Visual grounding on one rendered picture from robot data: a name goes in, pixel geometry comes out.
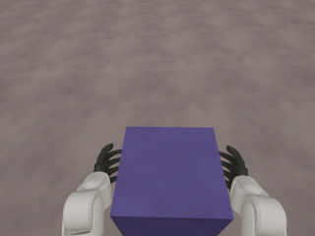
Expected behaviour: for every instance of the left robot hand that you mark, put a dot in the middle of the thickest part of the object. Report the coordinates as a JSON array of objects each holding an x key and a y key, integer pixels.
[{"x": 103, "y": 163}]

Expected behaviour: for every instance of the right robot hand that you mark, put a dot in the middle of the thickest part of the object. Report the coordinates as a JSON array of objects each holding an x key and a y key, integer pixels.
[{"x": 236, "y": 168}]

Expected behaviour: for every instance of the carton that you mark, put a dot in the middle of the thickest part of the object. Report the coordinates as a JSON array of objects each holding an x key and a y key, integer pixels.
[{"x": 170, "y": 182}]

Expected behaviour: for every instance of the right robot forearm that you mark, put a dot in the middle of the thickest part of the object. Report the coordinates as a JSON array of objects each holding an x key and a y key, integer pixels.
[{"x": 260, "y": 215}]

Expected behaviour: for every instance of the left robot forearm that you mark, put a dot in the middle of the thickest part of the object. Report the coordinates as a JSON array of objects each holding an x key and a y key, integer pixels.
[{"x": 83, "y": 212}]

